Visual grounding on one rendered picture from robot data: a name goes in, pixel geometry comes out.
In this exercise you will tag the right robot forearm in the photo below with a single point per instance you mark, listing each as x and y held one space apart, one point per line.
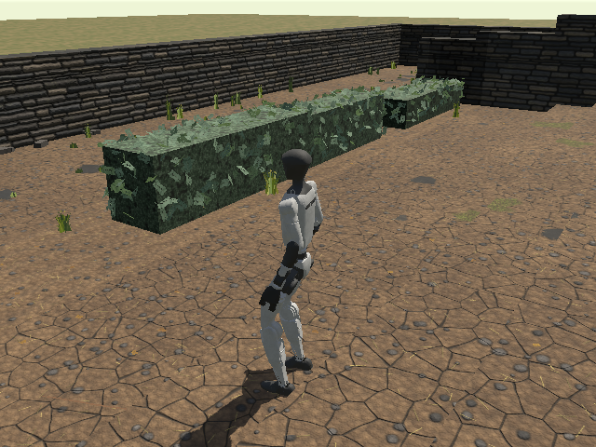
316 228

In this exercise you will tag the robot left hand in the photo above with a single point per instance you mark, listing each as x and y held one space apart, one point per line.
271 296

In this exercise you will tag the left robot upper arm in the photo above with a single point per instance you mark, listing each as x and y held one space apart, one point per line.
288 209

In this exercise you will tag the right robot upper arm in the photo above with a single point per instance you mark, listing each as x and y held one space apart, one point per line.
318 212

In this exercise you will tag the left robot forearm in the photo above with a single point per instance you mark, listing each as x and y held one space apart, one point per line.
289 259

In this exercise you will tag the left robot shin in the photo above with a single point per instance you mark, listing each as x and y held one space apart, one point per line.
275 351

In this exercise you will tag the robot right foot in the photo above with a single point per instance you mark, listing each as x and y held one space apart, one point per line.
306 364

